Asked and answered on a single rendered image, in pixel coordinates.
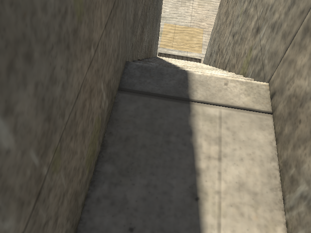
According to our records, stairs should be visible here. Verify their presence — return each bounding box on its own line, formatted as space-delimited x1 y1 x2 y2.
132 56 255 81

